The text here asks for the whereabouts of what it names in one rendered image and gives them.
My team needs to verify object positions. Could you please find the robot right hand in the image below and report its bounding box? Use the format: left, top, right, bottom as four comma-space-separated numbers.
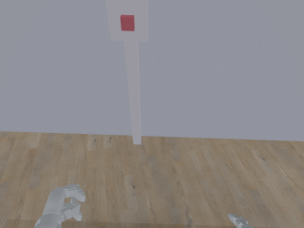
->
228, 213, 254, 228

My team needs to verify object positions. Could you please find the robot left hand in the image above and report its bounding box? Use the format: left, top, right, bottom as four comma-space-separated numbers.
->
42, 183, 86, 222

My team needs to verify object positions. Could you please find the panel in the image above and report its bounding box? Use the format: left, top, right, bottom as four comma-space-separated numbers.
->
105, 0, 148, 144

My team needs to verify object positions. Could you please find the robot left forearm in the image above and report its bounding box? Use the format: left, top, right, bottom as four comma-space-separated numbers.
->
33, 213, 62, 228

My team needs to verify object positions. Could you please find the button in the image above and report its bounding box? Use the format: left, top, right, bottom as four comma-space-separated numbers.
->
120, 14, 135, 31

